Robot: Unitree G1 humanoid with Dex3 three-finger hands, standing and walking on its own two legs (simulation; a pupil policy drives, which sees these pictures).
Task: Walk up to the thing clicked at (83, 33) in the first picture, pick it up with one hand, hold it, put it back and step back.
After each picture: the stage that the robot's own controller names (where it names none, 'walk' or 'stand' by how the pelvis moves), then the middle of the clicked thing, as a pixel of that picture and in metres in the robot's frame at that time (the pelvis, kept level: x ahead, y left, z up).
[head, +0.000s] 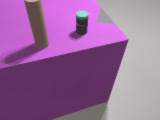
stand; (81, 23) +0.76 +0.00 +0.00
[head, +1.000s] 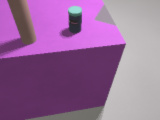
rise first; (75, 20) +0.70 +0.04 +0.03
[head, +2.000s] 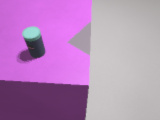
rise first; (34, 43) +0.51 +0.22 +0.03
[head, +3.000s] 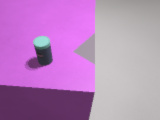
stand; (43, 51) +0.52 +0.17 +0.01
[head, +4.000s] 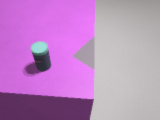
stand; (41, 56) +0.49 +0.17 +0.00
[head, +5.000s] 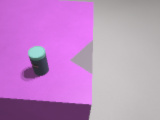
stand; (39, 61) +0.48 +0.18 +0.00
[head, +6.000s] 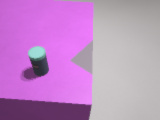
stand; (39, 61) +0.47 +0.18 +0.00
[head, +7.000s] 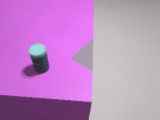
rise first; (39, 59) +0.48 +0.18 +0.00
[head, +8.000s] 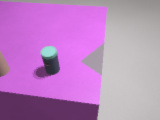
rise first; (50, 60) +0.49 +0.17 +0.00
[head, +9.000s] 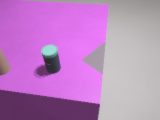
go down; (51, 59) +0.49 +0.17 +0.00
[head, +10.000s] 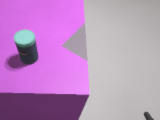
go down; (27, 48) +0.49 +0.15 +0.03
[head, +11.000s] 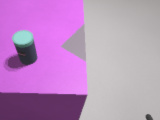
approach; (26, 48) +0.49 +0.16 +0.03
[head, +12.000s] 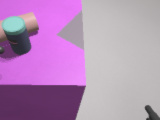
close in; (18, 36) +0.50 +0.17 +0.07
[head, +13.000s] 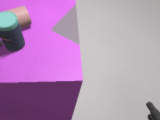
close; (10, 32) +0.50 +0.17 +0.07
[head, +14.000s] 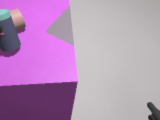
lift; (4, 30) +0.51 +0.18 +0.09
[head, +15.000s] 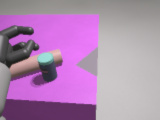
lift; (47, 67) +0.48 +0.16 +0.04
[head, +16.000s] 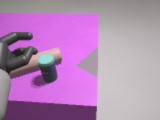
close; (48, 68) +0.47 +0.16 +0.02
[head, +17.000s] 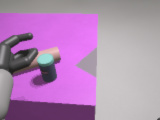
close; (47, 68) +0.48 +0.16 +0.02
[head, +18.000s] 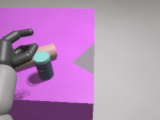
stand; (44, 66) +0.47 +0.16 +0.02
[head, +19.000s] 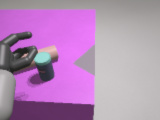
stand; (44, 67) +0.47 +0.16 +0.02
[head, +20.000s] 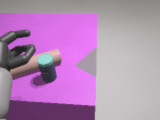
stand; (47, 68) +0.48 +0.16 +0.01
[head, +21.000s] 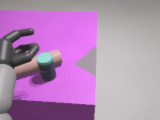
stand; (46, 67) +0.48 +0.16 +0.01
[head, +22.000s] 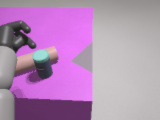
crouch; (43, 64) +0.48 +0.16 +0.01
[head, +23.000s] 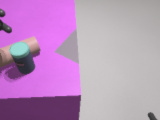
lower; (23, 58) +0.48 +0.17 +0.02
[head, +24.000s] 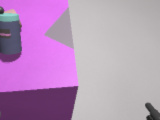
lower; (9, 33) +0.51 +0.16 +0.08
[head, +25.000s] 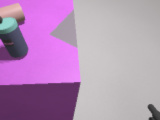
lower; (12, 38) +0.50 +0.17 +0.08
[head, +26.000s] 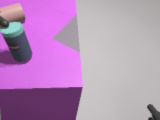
lower; (17, 42) +0.48 +0.17 +0.07
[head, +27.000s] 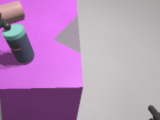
lower; (19, 44) +0.48 +0.16 +0.07
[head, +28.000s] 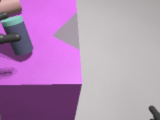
open; (18, 35) +0.50 +0.17 +0.08
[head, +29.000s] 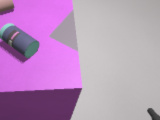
sink last; (19, 40) +0.50 +0.15 +0.03
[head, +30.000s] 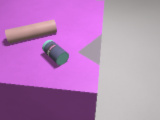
stand; (55, 52) +0.54 +0.15 +0.02
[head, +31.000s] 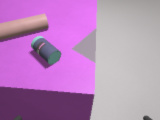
stand; (46, 50) +0.51 +0.15 +0.03
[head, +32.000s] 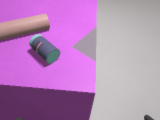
stand; (44, 48) +0.50 +0.15 +0.04
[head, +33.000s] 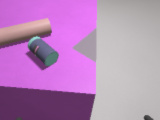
stand; (43, 51) +0.49 +0.16 +0.04
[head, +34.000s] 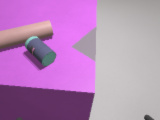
stand; (40, 50) +0.49 +0.17 +0.04
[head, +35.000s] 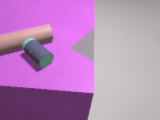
stand; (37, 52) +0.49 +0.17 +0.04
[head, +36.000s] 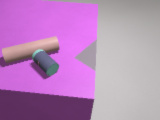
stand; (45, 62) +0.50 +0.17 -0.02
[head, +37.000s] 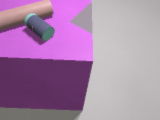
walk; (39, 27) +0.59 +0.17 +0.00
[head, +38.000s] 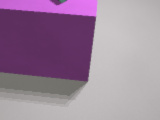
walk; out of the picture +0.90 +0.14 +0.00
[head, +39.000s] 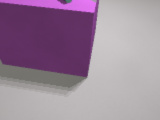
stand; out of the picture +1.12 +0.14 -0.01
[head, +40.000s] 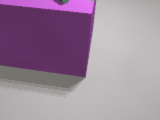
stand; out of the picture +1.09 +0.13 -0.03
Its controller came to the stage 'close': yes
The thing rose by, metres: 0.01
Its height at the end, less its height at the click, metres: -0.02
